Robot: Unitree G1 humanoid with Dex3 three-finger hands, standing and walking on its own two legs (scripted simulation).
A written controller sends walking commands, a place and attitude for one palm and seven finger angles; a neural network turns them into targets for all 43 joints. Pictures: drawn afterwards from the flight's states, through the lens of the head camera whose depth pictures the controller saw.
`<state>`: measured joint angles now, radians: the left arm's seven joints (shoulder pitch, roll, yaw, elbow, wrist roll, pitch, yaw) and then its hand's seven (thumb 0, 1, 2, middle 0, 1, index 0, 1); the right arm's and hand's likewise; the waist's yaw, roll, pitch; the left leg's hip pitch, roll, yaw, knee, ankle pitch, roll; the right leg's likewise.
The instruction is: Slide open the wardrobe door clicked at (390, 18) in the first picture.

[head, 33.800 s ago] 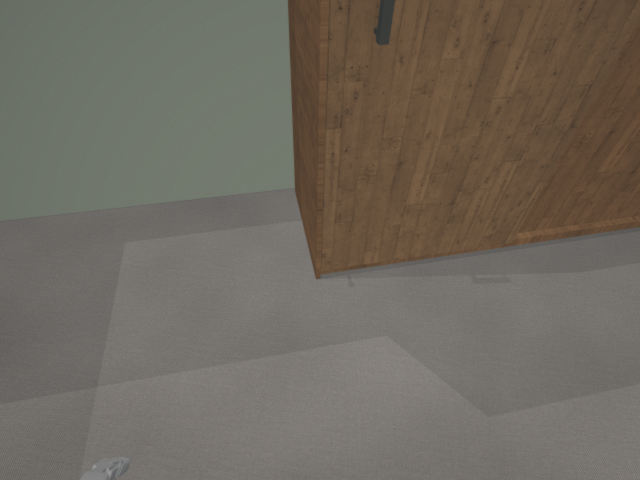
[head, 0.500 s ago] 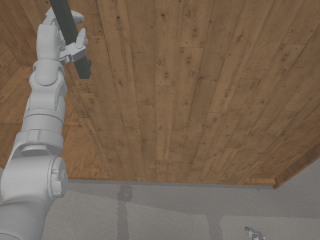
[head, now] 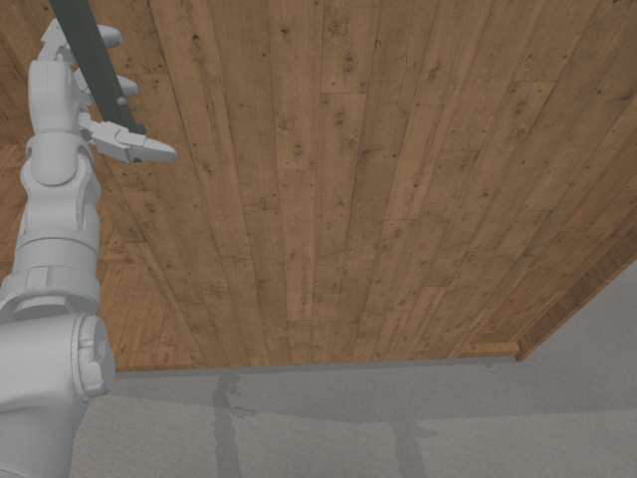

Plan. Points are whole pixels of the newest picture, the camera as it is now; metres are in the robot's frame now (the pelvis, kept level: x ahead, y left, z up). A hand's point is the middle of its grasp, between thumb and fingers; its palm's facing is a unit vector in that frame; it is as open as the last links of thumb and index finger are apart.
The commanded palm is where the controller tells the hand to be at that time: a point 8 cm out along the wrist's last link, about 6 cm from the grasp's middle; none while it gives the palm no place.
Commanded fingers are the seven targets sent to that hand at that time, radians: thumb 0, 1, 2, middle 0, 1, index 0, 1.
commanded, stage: loosen the grip on the handle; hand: left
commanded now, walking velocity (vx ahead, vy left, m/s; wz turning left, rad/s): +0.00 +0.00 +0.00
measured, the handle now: (100, 53) +0.51 +0.24 +0.27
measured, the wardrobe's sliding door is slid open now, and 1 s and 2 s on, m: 0.58 0.57 0.57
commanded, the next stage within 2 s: slip the hand off the handle in 0.04 s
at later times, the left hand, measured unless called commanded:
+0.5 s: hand (65, 106) +0.46 +0.27 +0.23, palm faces +0.33 -0.93 -0.13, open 14.6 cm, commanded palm +0.43 +0.31 +0.23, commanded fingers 0.00 -0.55 0.20 -0.25 -1.15 -0.25 -1.15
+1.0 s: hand (50, 128) +0.43 +0.28 +0.23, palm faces +0.24 -0.96 -0.13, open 14.7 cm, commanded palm +0.38 +0.32 +0.23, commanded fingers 0.00 -0.55 0.20 -0.25 -1.15 -0.25 -1.15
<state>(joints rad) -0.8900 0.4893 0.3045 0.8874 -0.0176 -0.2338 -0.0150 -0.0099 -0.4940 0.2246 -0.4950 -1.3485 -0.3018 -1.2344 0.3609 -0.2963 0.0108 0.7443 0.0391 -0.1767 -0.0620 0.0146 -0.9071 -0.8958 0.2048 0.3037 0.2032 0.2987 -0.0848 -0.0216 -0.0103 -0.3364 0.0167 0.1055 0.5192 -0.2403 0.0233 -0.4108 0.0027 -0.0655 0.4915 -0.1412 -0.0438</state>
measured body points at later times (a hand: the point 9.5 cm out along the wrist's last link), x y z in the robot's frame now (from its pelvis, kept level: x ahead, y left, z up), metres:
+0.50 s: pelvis +0.03 +0.01 +0.01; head +0.05 +0.01 +0.45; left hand +0.44 +0.32 +0.24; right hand +0.17 -0.24 -0.09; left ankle +0.02 +0.11 -0.73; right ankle +0.07 -0.09 -0.73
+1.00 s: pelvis +0.05 +0.03 +0.00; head +0.06 +0.02 +0.45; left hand +0.41 +0.33 +0.24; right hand +0.18 -0.22 -0.10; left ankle +0.02 +0.11 -0.73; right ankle +0.07 -0.09 -0.73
